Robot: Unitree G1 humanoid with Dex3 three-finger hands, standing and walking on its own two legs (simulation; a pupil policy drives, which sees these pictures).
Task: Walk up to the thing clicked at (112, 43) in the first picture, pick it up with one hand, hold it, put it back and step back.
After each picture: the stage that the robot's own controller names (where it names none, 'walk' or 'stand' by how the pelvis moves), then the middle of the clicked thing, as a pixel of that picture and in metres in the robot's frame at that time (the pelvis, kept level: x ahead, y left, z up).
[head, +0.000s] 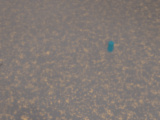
stand; (110, 46) +1.34 -0.29 -0.72
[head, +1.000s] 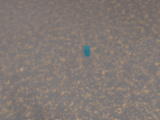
walk; (87, 51) +1.24 +0.08 -0.69
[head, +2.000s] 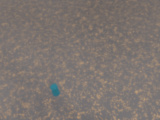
walk; (55, 90) +0.73 +0.33 -0.71
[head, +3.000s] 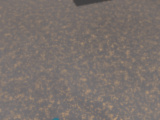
walk; out of the picture +0.46 +0.24 -0.71
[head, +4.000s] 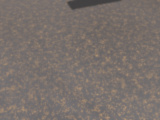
stand; out of the picture +0.37 +0.23 -0.72
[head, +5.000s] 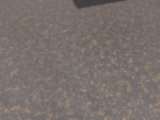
stand; out of the picture +0.34 +0.22 -0.72
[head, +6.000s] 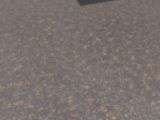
stand; out of the picture +0.36 +0.20 -0.72
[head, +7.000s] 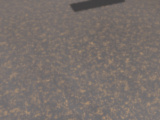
stand; out of the picture +0.36 +0.24 -0.73
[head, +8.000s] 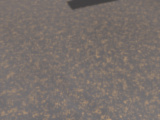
stand; out of the picture +0.34 +0.24 -0.73
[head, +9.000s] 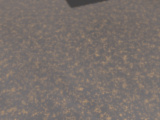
go down; out of the picture +0.34 +0.24 -0.73
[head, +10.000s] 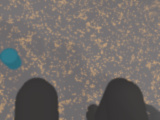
go down; (11, 59) +0.43 +0.27 -0.30
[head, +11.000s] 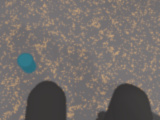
approach; (27, 63) +0.42 +0.26 -0.31
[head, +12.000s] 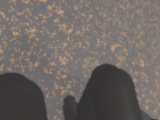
close in; out of the picture +0.41 +0.30 -0.22
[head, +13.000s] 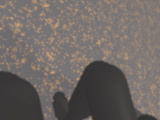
close; out of the picture +0.40 +0.30 -0.22
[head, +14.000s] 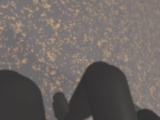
lift; out of the picture +0.37 +0.28 -0.22
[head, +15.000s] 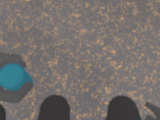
lift; (17, 80) +0.33 +0.22 -0.02
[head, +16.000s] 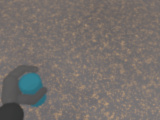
hold; (33, 90) +0.33 +0.18 +0.00
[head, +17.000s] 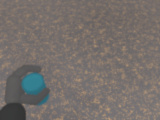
hold; (36, 89) +0.33 +0.18 +0.01
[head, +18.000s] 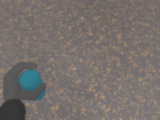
crouch; (33, 86) +0.35 +0.18 -0.03
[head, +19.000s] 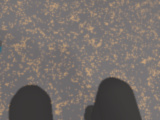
lower; out of the picture +0.46 +0.27 -0.10
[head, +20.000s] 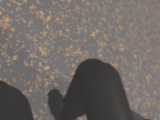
lower; out of the picture +0.43 +0.31 -0.23
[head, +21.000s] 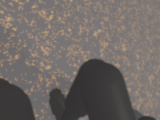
lower; out of the picture +0.42 +0.31 -0.23
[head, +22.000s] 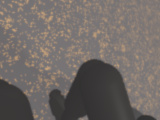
lower; out of the picture +0.42 +0.31 -0.23
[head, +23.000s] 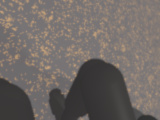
lower; out of the picture +0.42 +0.31 -0.23
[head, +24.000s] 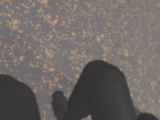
open; out of the picture +0.40 +0.29 -0.23
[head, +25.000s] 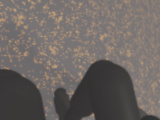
rise; out of the picture +0.41 +0.29 -0.23
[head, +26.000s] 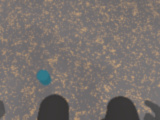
walk; (44, 77) +0.42 +0.22 -0.44
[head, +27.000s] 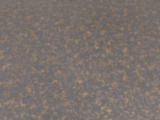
stand; out of the picture +0.36 +0.20 -0.66
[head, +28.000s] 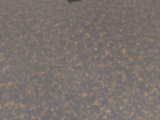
stand; out of the picture +0.36 +0.21 -0.67
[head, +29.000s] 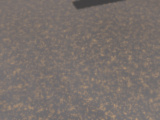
stand; out of the picture +0.38 +0.20 -0.71
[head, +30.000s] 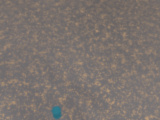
walk; (56, 112) +0.43 +0.15 -0.70
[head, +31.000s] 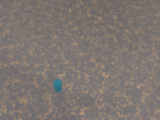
walk; (57, 85) +0.62 +0.18 -0.70
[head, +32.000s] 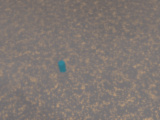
walk; (62, 66) +0.93 +0.28 -0.70
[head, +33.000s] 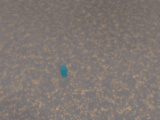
stand; (64, 71) +0.99 +0.22 -0.72
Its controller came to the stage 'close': yes
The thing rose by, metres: 0.71
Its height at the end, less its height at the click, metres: +0.00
